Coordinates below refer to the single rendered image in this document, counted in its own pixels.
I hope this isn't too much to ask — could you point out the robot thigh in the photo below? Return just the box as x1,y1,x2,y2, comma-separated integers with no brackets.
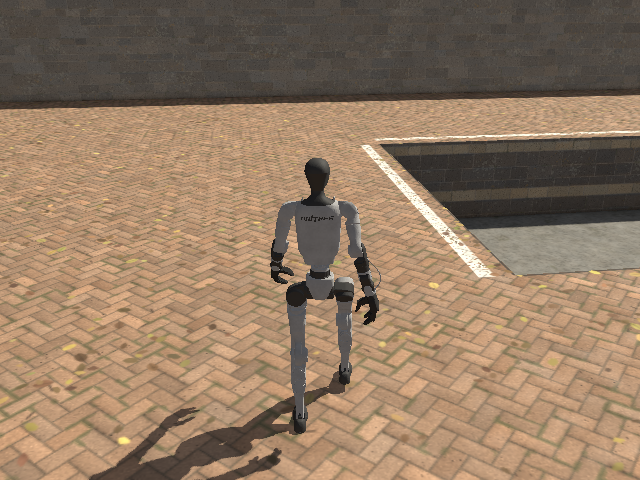
286,281,308,366
334,277,354,330

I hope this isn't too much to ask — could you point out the robot left upper arm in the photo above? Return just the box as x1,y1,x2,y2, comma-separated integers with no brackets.
273,201,298,253

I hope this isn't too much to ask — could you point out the robot right thigh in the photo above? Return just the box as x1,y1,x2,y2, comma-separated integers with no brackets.
334,277,354,330

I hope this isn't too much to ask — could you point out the robot right upper arm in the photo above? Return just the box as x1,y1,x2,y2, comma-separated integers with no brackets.
338,201,363,258

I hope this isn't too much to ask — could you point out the robot right hand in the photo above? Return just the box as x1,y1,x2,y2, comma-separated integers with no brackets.
355,293,379,325

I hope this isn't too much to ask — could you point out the right robot forearm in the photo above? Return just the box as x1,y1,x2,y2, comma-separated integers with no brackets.
354,243,376,297

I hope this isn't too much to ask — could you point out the robot left hand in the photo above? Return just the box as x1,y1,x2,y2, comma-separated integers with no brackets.
271,266,294,284

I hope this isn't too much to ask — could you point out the left robot forearm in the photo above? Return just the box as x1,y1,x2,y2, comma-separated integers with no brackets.
270,238,285,271

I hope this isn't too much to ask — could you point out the robot left thigh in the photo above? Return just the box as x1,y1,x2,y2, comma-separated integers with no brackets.
286,281,308,366

